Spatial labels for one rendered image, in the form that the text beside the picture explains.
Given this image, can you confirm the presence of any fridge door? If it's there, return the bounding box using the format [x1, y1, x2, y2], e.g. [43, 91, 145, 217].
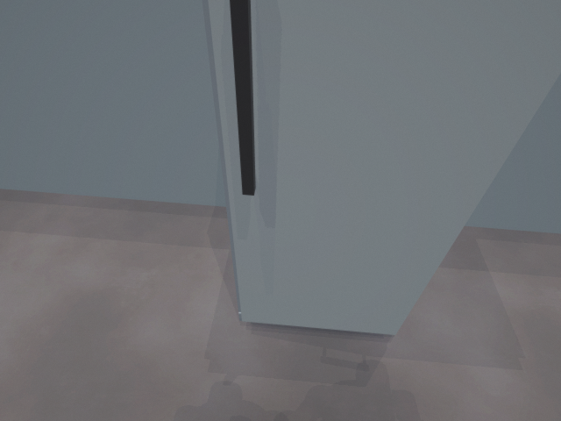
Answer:
[208, 0, 561, 335]

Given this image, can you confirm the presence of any handle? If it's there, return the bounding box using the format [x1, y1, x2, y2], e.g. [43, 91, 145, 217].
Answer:
[230, 0, 256, 196]

